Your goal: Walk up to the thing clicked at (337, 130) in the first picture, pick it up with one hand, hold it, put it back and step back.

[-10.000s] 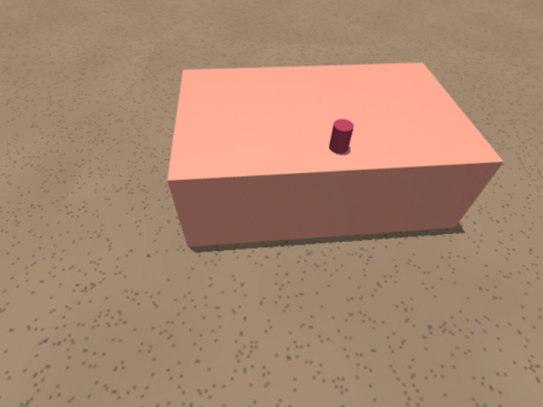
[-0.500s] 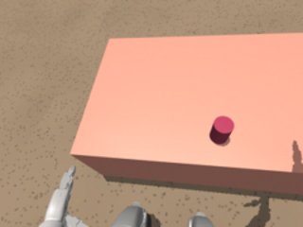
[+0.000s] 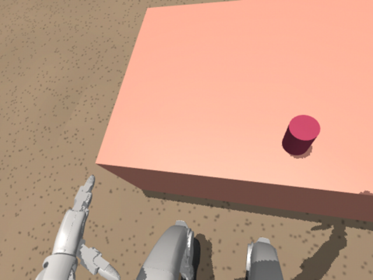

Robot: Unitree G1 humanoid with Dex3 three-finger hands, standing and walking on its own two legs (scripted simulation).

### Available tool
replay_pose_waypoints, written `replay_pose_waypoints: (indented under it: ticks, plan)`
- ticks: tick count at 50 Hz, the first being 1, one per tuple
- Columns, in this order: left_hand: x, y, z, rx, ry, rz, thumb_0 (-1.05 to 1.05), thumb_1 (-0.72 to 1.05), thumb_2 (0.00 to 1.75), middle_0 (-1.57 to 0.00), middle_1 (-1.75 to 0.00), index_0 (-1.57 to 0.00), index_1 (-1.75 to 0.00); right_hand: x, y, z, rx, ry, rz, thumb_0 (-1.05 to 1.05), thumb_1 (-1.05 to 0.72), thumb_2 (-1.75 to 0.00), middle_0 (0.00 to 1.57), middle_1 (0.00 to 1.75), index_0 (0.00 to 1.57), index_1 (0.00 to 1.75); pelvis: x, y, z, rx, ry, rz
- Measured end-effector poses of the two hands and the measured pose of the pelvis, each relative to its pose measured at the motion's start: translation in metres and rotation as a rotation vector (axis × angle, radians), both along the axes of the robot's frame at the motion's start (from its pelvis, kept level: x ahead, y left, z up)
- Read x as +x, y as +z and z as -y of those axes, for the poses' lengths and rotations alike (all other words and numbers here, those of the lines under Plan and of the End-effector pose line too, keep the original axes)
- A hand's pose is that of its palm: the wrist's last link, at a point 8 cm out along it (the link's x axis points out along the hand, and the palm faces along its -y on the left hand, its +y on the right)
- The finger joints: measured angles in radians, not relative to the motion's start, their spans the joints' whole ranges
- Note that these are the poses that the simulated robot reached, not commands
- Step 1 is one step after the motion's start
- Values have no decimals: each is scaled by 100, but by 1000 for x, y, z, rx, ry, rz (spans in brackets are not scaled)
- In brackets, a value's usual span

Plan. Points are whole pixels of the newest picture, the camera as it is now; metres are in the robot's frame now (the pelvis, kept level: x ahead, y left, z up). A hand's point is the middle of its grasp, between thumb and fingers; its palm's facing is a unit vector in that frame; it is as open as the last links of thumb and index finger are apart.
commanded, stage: approach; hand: right
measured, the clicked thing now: (299, 136) +0.50 -0.20 -0.19
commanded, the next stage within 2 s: close in in 0.22 s
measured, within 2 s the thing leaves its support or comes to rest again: neither
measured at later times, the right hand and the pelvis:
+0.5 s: hand (327, 150) +0.46 -0.26 -0.19, palm faces +0.16 +0.98 +0.08, open 17.7 cm; pelvis -0.03 +0.00 -0.11, yaw +3 degrees
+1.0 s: hand (302, 145) +0.47 -0.20 -0.18, palm faces +0.14 +0.99 +0.03, open 17.7 cm; pelvis -0.04 +0.01 -0.12, yaw +2 degrees
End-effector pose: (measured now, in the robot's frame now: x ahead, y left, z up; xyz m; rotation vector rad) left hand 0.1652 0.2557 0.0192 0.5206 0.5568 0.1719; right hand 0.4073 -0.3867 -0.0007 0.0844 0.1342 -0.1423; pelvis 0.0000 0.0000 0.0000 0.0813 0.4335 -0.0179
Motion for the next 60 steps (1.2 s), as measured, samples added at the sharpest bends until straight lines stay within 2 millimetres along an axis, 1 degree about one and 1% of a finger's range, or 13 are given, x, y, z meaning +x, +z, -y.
replay_pose_waypoints:
  ticks: [4, 7, 13, 17, 24, 27, 30, 36, 40, 44, 50, 55, 60]
  plan:
    - [-9, -8, -3, 44, 3, -14, -1, -54, 6, -5, -4, -5, -5, 2, -47, -15, -1, 0, -4, -2, 57, -5, 5, 5, 6, 5, -5, -19, -2, 9, 8, -34]
    - [-16, -14, -5, 78, 4, -26, -1, -54, 6, -5, -4, -5, -5, 6, -73, -22, -17, 0, 0, -2, 58, -4, 5, 5, 6, 5, -9, -33, -3, 17, 12, -55]
    - [-20, -17, -10, 153, -6, 11, -1, -53, 6, -5, -4, -5, -5, 14, -115, -38, -20, -3, 13, -2, 59, -4, 5, 5, 5, 5, -17, -59, -4, 35, 18, -98]
    - [-21, -19, -7, 190, -34, 54, -1, -53, 6, -6, -4, -5, -5, 19, -143, -51, -29, 18, 10, -2, 60, -5, 4, 6, 5, 5, -22, -80, -4, 41, 22, -117]
    - [-25, -4, 1, 292, -105, 137, -1, -54, 6, -6, -5, -6, -6, 25, -189, -72, -4, -8, 24, -2, 60, -5, 4, 6, 5, 5, -34, -110, -5, 45, 31, -132]
    - [-33, 3, 2, 332, -110, 132, -1, -54, 5, -7, -5, -6, -6, 26, -192, -78, -15, -28, 67, -2, 60, -5, 4, 5, 5, 5, -37, -116, -5, 45, 32, -138]
    - [-43, 5, -2, 356, -91, 116, -1, -54, 5, -7, -5, -6, -6, 29, -189, -87, -36, 8, 77, -2, 59, -4, 4, 5, 5, 5, -39, -120, -4, 49, 29, -140]
    - [-58, -9, -10, 322, -23, 100, -1, -53, 5, -6, -5, -7, -6, 36, -179, -111, -49, 57, 61, -2, 58, -4, 4, 5, 5, 5, -41, -124, 0, 44, 28, -133]
    - [-58, -6, -8, 292, -32, 138, -1, -53, 5, -7, -5, -7, -6, 36, -173, -124, -42, 43, 35, -2, 59, -4, 4, 5, 4, 5, -44, -123, 0, 33, 28, -119]
    - [-53, 10, -6, 306, -68, 186, -1, -53, 5, -7, -5, -7, -6, 34, -170, -130, -43, 23, 21, -2, 60, -5, 3, 6, 4, 5, -45, -120, -2, 20, 29, -113]
    - [-48, 23, -10, 349, -87, 209, -1, -53, 5, -7, -5, -7, -5, 31, -176, -137, -44, 2, 23, -2, 60, -5, 3, 6, 4, 6, -45, -119, -7, 12, 27, -116]
    - [-47, 21, -11, 361, -84, 198, -1, -55, 6, -6, -5, -6, -6, 35, -182, -144, -52, 8, 39, -2, 56, -7, 3, 6, 4, 6, -45, -121, -10, 13, 26, -123]
    - [-47, 15, -4, 336, -91, 186, -1, -57, 8, -6, -4, -5, -6, 42, -183, -153, -60, 29, 53, -2, 52, -6, 6, 6, 6, 6, -43, -124, -10, 13, 26, -133]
